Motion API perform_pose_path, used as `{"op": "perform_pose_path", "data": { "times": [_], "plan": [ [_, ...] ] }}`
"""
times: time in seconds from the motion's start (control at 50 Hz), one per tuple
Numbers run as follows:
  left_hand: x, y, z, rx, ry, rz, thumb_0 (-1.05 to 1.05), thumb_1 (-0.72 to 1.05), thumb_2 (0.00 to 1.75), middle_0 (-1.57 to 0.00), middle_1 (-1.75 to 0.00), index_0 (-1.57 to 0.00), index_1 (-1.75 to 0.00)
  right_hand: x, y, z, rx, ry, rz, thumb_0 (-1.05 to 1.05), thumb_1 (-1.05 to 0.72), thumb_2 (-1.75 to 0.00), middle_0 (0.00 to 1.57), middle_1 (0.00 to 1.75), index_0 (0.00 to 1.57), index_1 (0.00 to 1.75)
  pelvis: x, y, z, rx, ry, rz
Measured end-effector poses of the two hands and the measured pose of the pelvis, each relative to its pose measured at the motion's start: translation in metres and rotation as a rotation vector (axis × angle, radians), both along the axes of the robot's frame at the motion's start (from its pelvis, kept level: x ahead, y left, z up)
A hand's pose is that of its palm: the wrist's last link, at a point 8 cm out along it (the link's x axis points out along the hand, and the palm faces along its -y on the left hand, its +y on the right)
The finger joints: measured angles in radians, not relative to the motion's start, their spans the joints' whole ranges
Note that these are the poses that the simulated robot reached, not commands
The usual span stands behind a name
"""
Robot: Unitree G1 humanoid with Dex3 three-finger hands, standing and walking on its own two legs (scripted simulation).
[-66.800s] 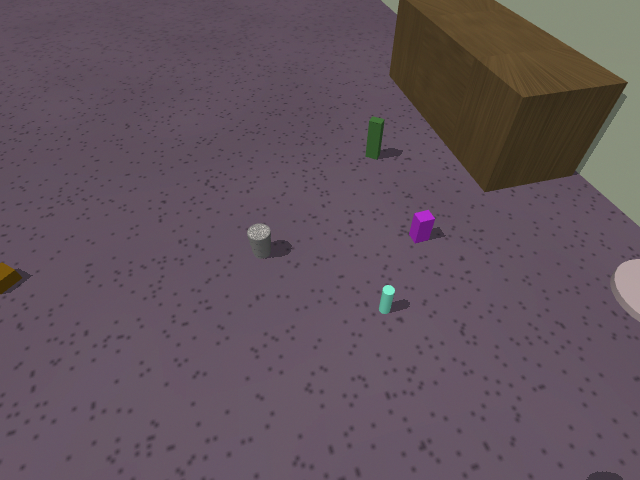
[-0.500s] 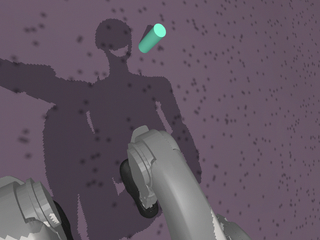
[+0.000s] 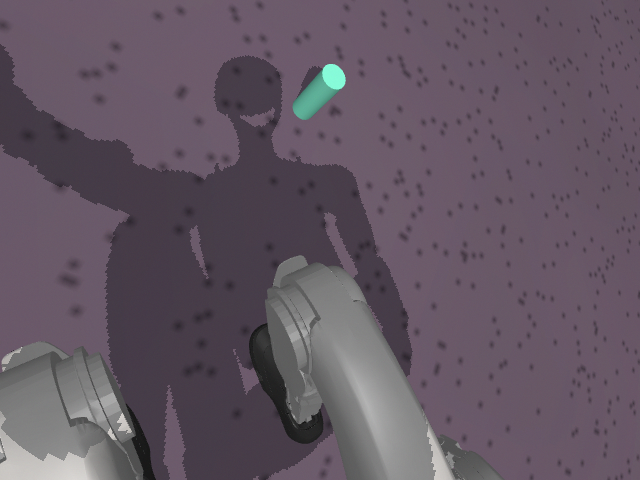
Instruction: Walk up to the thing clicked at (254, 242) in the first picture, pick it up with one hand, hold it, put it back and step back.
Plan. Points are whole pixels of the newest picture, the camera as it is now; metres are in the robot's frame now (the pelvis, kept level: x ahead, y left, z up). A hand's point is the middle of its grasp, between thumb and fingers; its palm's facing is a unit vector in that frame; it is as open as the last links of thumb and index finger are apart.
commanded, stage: withdraw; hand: left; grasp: from above
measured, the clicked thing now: out of the picture +0.53 +0.32 -0.26
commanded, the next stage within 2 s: home in 0.66 s
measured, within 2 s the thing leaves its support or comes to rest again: rests again in 0.06 s
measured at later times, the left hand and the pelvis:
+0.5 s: hand out of the picture +0.53 +0.31 -0.08, palm faces -0.47 -0.09 -0.88, open 13.8 cm; pelvis -0.02 +0.00 +0.04, yaw +3 degrees
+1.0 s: hand out of the picture +0.52 +0.35 -0.07, palm faces -0.38 -0.15 -0.91, open 12.2 cm; pelvis -0.01 +0.00 +0.03, yaw +3 degrees
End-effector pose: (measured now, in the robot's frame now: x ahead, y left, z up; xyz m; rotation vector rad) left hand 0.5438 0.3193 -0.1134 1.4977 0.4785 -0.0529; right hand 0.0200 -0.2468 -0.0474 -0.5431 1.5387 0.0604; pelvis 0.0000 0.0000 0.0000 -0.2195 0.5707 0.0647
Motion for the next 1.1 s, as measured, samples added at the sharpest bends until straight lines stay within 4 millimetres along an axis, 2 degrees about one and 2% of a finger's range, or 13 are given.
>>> {"op": "perform_pose_path", "data": {
  "times": [0.16, 0.2, 0.26, 0.36, 0.5, 0.6, 0.72, 0.82, 0.9, 1.0, 1.1],
  "plan": [
    [0.007, 0.027, 0.09, 0.051, -0.012, 0.078, 0.0, -0.56, 0.99, -0.1, -1.01, -0.1, -1.01, 0.023, -0.004, 0.003, 0.007, -0.063, -0.047, 0.0, -0.93, -0.91, 0.2, 0.3, 0.2, 0.3, 0.001, 0.001, 0.019, 0.009, 0.035, 0.021],
    [0.004, 0.032, 0.106, 0.051, 0.029, 0.09, 0.0, -0.55, 0.99, -0.1, -1.01, -0.1, -1.0, 0.027, -0.004, 0.005, 0.008, -0.074, -0.05, 0.0, -0.93, -0.91, 0.2, 0.3, 0.2, 0.3, -0.001, 0.002, 0.027, 0.011, 0.035, 0.028],
    [-0.002, 0.034, 0.119, 0.033, 0.106, 0.084, 0.0, -0.54, 0.99, -0.1, -1.0, -0.1, -1.0, 0.03, -0.006, 0.012, 0.002, -0.078, -0.042, 0.0, -0.92, -0.91, 0.2, 0.3, 0.2, 0.3, -0.005, 0.003, 0.037, 0.016, 0.031, 0.035],
    [-0.009, 0.024, 0.118, -0.029, 0.191, 0.024, 0.0, -0.51, 0.98, -0.11, -0.99, -0.11, -0.99, 0.022, -0.012, 0.028, -0.048, -0.055, -0.025, 0.0, -0.92, -0.9, 0.2, 0.3, 0.2, 0.3, -0.012, 0.002, 0.046, 0.017, 0.025, 0.043],
    [-0.004, -0.004, 0.088, -0.056, 0.151, -0.124, 0.0, -0.46, 0.95, -0.15, -0.95, -0.15, -0.95, -0.004, -0.022, 0.04, -0.15, 0.011, -0.023, 0.0, -0.91, -0.9, 0.2, 0.29, 0.2, 0.3, -0.018, 0.001, 0.038, 0.007, 0.021, 0.045],
    [-0.004, -0.008, 0.065, -0.021, 0.092, -0.115, 0.0, -0.43, 0.92, -0.19, -0.91, -0.19, -0.91, -0.021, -0.019, 0.029, -0.154, 0.043, -0.058, 0.0, -0.91, -0.9, 0.2, 0.29, 0.2, 0.3, -0.02, 0.003, 0.024, 0.009, 0.018, 0.041],
    [-0.009, 0.004, 0.05, 0.016, 0.075, -0.031, 0.0, -0.38, 0.87, -0.24, -0.86, -0.24, -0.86, -0.029, -0.005, 0.004, -0.083, 0.046, -0.095, 0.0, -0.92, -0.9, 0.2, 0.29, 0.2, 0.3, -0.02, 0.002, 0.012, 0.022, 0.016, 0.033],
    [-0.012, 0.021, 0.059, 0.023, 0.077, 0.038, 0.0, -0.33, 0.85, -0.27, -0.81, -0.26, -0.81, -0.02, 0.006, -0.011, -0.023, 0.033, -0.099, 0.0, -0.91, -0.9, 0.2, 0.29, 0.2, 0.3, -0.018, 0.001, 0.01, 0.033, 0.023, 0.032],
    [-0.012, 0.031, 0.076, 0.006, 0.074, 0.058, 0.0, -0.28, 0.87, -0.27, -0.76, -0.26, -0.76, -0.006, 0.008, -0.013, -0.009, 0.007, -0.083, 0.0, -0.91, -0.9, 0.2, 0.29, 0.2, 0.3, -0.014, 0.0, 0.014, 0.031, 0.028, 0.033],
    [-0.019, 0.03, 0.098, -0.053, 0.069, 0.041, 0.0, -0.14, 0.91, -0.27, -0.69, -0.25, -0.7, 0.013, 0.001, 0.0, -0.022, -0.024, -0.066, 0.0, -0.9, -0.9, 0.2, 0.29, 0.2, 0.3, -0.01, 0.001, 0.028, 0.023, 0.044, 0.042],
    [-0.054, 0.025, 0.123, -0.195, 0.059, 0.053, 0.0, 0.08, 0.93, -0.26, -0.61, -0.24, -0.62, 0.038, -0.008, 0.023, -0.025, -0.062, -0.062, 0.0, -0.9, -0.9, 0.2, 0.29, 0.2, 0.3, -0.006, 0.003, 0.054, 0.027, 0.065, 0.059]
  ]
}}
